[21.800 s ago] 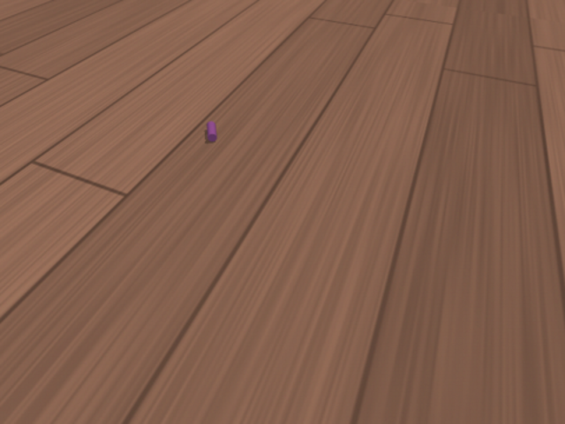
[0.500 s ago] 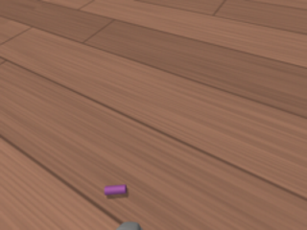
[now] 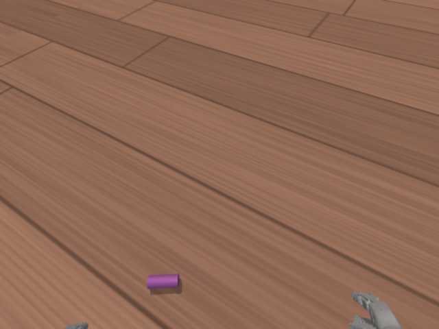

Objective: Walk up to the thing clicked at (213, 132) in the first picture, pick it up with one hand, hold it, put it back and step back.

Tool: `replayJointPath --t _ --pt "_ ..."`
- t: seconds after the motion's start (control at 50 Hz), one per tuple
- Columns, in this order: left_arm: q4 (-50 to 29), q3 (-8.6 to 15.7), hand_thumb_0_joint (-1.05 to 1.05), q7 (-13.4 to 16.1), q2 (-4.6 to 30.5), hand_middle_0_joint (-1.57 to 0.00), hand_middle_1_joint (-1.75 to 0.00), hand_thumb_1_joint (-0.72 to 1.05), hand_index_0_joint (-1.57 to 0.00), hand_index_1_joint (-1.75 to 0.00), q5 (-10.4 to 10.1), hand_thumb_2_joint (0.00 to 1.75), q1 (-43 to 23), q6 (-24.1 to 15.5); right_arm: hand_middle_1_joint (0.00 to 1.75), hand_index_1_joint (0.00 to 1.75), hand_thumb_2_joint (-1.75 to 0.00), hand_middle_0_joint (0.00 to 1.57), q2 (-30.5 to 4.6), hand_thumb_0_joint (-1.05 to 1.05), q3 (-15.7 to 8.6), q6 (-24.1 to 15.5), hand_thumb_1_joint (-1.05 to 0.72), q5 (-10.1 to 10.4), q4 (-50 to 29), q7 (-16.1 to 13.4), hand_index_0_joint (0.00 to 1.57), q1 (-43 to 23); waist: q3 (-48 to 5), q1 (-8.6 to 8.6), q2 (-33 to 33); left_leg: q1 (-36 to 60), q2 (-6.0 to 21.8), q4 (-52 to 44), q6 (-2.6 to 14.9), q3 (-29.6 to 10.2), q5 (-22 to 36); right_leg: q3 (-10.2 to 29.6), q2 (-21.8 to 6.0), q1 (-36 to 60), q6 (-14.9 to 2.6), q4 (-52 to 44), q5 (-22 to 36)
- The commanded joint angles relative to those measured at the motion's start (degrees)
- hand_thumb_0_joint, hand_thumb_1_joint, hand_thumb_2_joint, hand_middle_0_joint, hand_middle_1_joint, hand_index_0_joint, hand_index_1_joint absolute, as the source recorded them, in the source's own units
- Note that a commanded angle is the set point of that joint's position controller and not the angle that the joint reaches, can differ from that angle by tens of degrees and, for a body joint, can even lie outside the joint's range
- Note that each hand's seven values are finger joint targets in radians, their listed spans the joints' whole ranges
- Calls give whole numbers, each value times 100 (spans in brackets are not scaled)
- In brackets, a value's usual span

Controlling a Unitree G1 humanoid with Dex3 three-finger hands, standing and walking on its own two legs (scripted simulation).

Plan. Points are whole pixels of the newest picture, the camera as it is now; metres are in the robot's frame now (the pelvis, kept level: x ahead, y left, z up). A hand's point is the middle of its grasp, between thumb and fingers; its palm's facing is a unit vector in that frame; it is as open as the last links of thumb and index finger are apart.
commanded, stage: walk up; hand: left
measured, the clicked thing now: (163, 281) +0.40 +0.28 -0.74
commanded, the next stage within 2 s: none
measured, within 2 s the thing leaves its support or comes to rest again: neither
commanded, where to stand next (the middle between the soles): +0.01 +0.04 m, yaw +1 degrees
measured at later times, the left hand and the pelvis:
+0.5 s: hand out of the picture +0.06 +0.27 -0.15, palm faces -0.02 -0.94 -0.33, open 7.4 cm; pelvis -0.02 +0.02 +0.01, yaw +0 degrees
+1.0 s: hand out of the picture +0.06 +0.27 -0.14, palm faces +0.01 -0.94 -0.35, open 7.4 cm; pelvis -0.01 +0.01 +0.01, yaw +1 degrees
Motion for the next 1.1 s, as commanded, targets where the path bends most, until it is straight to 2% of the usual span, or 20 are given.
replayJointPath --t 0.0,0.1,0.2,0.32,0.38,0.5,0.6,0.7,0.82,0.92,0.96,1.08 --pt "-269 248 0 89 1284 -20 -30 90 -20 -30 -18 90 -282 -151 30 30 -90 20 -1075 0 -246 -127 -90 23 -140 -31 20 -102 -701 -87 -421 852 535 -428 367 -479 1561 712 -750 -279 -141 -930 1894" --pt "-152 238 0 57 1291 -20 -30 90 -20 -30 4 90 -402 -130 30 30 -90 20 -1103 0 -237 -137 -90 -2 53 -17 20 -149 -608 -88 -322 884 523 -745 270 -493 1106 748 -797 -282 -138 -1305 1155" --pt "-32 250 0 40 1281 -20 -30 90 -20 -30 13 90 -342 -119 30 30 -90 20 -1138 0 -248 -161 -90 -26 218 -12 20 -156 -615 -51 -220 800 552 -958 250 -569 885 684 -747 -156 -131 -1441 884" --pt "63 263 0 24 1233 -20 -30 90 -20 -30 19 90 -217 -65 30 30 -90 20 -1215 0 -293 -174 -90 -72 315 -20 20 -131 -519 -42 92 395 693 -1395 308 -838 -76 521 -582 -65 -152 -1322 413" --pt "124 247 0 16 1162 -20 -30 90 -20 -30 17 90 -120 -56 30 30 -90 20 -1196 0 -297 -185 -90 -75 365 -23 20 -73 -583 -29 221 257 763 -1581 307 -977 -348 462 -509 70 -153 -1211 353" --pt "192 249 0 33 1163 -20 -30 90 -20 -30 24 90 -27 -81 30 30 -90 20 -1140 0 -285 -192 -90 -55 389 -32 20 -49 -702 -23 201 381 733 -1380 296 -893 143 511 -572 44 -134 -1263 619" --pt "178 247 0 47 1209 -20 -30 90 -20 -30 54 90 -155 -111 30 30 -90 20 -1144 0 -297 -175 -90 -37 417 -30 20 66 -552 -143 8 363 627 -1186 272 -774 253 605 -664 -151 -160 -1417 619" --pt "164 239 0 52 1204 -20 -30 90 -20 -30 53 90 -232 -142 30 30 -90 20 -1138 0 -295 -164 -90 -29 459 -19 20 125 -551 -182 -155 471 564 -1092 247 -749 445 635 -709 -273 -159 -1508 625" --pt "126 259 0 52 1236 -20 -30 90 -20 -30 45 90 -198 -130 30 30 -90 20 -1182 0 -291 -176 -90 -33 443 -27 20 111 -677 -149 -135 513 562 -1061 259 -725 630 584 -717 -165 -158 -1367 853" --pt "151 260 0 55 1218 -20 -30 90 -20 -30 36 90 -160 -106 30 30 -90 20 -1159 0 -268 -182 -90 -38 426 -35 20 -8 -700 -77 -80 482 611 -1052 260 -753 1008 506 -685 -75 -133 -1297 1085" --pt "131 256 0 54 1236 -20 -30 90 -20 -30 30 90 -212 -102 30 30 -90 20 -1181 0 -271 -179 -90 -39 406 -38 20 14 -711 -106 -50 488 586 -1017 248 -723 1074 523 -716 -35 -143 -1251 1222" --pt "118 256 0 57 1227 -20 -30 90 -20 -30 32 90 -246 -98 30 30 -90 20 -1147 0 -265 -164 -90 -31 420 -38 20 12 -735 -90 -84 471 582 -1029 247 -739 1119 510 -731 44 -139 -1292 1165"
